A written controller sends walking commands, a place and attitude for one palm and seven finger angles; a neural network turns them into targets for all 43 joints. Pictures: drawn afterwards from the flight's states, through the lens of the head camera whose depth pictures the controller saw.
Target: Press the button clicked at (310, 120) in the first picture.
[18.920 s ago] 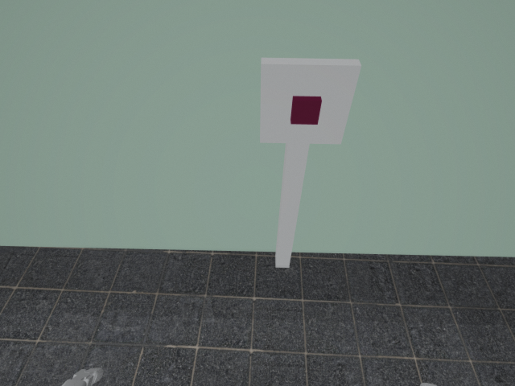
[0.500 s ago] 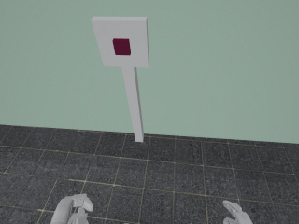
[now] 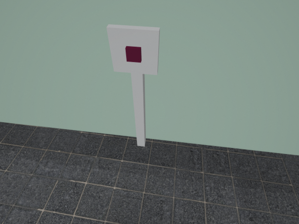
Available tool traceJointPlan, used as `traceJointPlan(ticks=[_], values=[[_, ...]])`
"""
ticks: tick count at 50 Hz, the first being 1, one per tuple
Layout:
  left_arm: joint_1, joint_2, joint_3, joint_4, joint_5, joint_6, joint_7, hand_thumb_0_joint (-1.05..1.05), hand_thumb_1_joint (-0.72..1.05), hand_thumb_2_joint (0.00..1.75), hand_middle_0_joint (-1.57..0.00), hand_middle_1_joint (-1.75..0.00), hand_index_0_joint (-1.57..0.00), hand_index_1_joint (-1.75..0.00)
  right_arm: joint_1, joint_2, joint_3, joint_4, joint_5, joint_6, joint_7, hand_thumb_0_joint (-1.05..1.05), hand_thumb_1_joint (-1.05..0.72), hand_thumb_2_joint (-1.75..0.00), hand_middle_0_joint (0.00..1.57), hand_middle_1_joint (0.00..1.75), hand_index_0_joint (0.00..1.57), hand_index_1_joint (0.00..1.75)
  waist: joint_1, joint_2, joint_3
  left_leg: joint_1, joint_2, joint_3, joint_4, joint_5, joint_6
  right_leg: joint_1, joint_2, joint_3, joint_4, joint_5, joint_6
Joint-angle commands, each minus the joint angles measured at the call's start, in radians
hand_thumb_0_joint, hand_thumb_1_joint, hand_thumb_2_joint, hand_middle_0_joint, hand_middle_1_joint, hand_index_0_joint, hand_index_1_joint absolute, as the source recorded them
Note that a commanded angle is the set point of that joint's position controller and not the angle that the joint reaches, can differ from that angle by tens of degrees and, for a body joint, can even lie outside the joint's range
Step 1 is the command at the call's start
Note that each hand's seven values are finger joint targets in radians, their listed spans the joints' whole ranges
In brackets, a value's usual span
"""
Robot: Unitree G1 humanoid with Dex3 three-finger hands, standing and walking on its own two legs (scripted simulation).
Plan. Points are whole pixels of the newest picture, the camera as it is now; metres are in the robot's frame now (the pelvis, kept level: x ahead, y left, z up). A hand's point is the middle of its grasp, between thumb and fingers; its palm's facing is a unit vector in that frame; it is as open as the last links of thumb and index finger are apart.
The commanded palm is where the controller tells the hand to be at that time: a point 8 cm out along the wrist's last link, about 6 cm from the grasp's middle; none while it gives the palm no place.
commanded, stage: let the arm hang, fingers relaxed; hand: left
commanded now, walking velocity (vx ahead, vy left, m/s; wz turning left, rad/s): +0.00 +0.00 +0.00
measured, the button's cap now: (133, 54) +0.76 +0.12 +0.06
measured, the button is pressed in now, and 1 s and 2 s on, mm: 0 0 0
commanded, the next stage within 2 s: stand and wait in 0.40 s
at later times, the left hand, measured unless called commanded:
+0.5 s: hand out of the picture -0.02 +0.16 -0.18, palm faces +0.03 -0.98 -0.18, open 7.4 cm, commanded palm none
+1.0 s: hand out of the picture +0.01 +0.16 -0.18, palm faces +0.02 -0.98 -0.21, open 7.4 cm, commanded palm none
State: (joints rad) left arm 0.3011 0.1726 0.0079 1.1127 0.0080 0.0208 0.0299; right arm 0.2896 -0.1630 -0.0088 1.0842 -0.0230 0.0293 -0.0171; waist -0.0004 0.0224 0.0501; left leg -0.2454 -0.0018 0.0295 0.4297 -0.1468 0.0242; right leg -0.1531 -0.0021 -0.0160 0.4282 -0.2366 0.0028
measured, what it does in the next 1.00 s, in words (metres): stands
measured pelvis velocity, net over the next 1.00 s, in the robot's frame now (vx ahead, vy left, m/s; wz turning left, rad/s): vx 0.01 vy -0.01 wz -0.01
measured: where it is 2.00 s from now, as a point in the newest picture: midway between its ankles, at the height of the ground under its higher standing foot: outside the picture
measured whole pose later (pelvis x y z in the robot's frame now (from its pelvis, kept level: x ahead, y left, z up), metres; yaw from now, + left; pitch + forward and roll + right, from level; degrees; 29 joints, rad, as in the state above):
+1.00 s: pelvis +0.01 -0.01 +0.00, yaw +0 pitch -2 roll +0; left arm 0.25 0.15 0.02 1.14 0.01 0.00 0.03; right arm 0.26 -0.15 -0.02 1.13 -0.02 0.02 -0.02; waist -0.01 0.01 0.07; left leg -0.24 0.01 0.03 0.42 -0.15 0.01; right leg -0.16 0.01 -0.01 0.43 -0.25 -0.01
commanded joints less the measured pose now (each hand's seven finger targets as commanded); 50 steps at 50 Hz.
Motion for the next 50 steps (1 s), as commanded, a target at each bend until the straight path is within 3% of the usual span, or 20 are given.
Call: traceJointPlan(ticks=[1, 9, 16, 22, 37, 50], values=[[0.044, 0.093, 0.016, -0.007, 0.004, -0.023, 0.005, 0.0, 0.9, 0.9, -0.2, -0.3, -0.2, -0.3, 0.051, -0.096, -0.016, -0.018, 0.002, -0.023, -0.014, 0.0, -0.9, -0.9, 0.2, 0.3, 0.2, 0.3, -0.004, -0.002, 0.025, 0.027, 0.107, -0.114, -0.127, -0.14, 0.01, -0.084, -0.08, 0.072, -0.107, -0.055, -0.047], [0.069, 0.069, 0.018, 0.018, 0.007, -0.022, 0.01, 0.0, 0.9, 0.9, -0.2, -0.3, -0.2, -0.3, 0.077, -0.068, -0.02, 0.006, 0.004, -0.02, -0.017, 0.0, -0.9, -0.9, 0.2, 0.3, 0.2, 0.3, -0.001, -0.008, 0.068, -0.001, 0.103, -0.113, -0.136, -0.177, 0.012, -0.101, -0.071, 0.069, -0.106, -0.072, -0.044], [0.074, 0.054, 0.02, 0.021, 0.007, -0.024, 0.011, 0.0, 0.9, 0.9, -0.2, -0.3, -0.2, -0.3, 0.087, -0.053, -0.023, 0.013, 0.002, -0.024, -0.018, 0.0, -0.9, -0.9, 0.2, 0.3, 0.2, 0.3, -0.004, 0.007, 0.053, 0.001, 0.103, -0.112, -0.134, -0.177, 0.011, -0.104, -0.073, 0.071, -0.098, -0.064, -0.043], [0.075, 0.046, 0.022, 0.023, 0.008, -0.025, 0.012, 0.0, 0.9, 0.9, -0.2, -0.3, -0.2, -0.3, 0.096, -0.049, -0.026, 0.015, 0.001, -0.02, -0.018, 0.0, -0.9, -0.9, 0.2, 0.3, 0.2, 0.3, -0.009, -0.014, 0.065, 0.004, 0.101, -0.108, -0.127, -0.185, 0.009, -0.132, -0.071, 0.078, -0.104, -0.093, -0.044], [0.054, 0.068, 0.026, 0.02, 0.007, -0.029, 0.01, 0.0, 0.9, 0.9, -0.2, -0.3, -0.2, -0.3, 0.072, -0.069, -0.029, 0.016, 0.002, -0.023, -0.018, 0.0, -0.9, -0.9, 0.2, 0.3, 0.2, 0.3, -0.009, -0.013, 0.055, 0.021, 0.102, -0.108, -0.114, -0.155, 0.009, -0.129, -0.073, 0.088, -0.111, -0.09, -0.048], [0.003, 0.108, 0.03, 0.011, 0.005, -0.038, 0.006, 0.0, 0.9, 0.9, -0.2, -0.3, -0.2, -0.3, 0.02, -0.103, -0.03, 0.015, 0.005, -0.031, -0.018, 0.0, -0.9, -0.9, 0.2, 0.3, 0.2, 0.3, -0.008, -0.02, 0.023, 0.062, 0.107, -0.09, -0.088, -0.033, 0.004, -0.086, -0.088, 0.09, -0.123, -0.007, -0.051]])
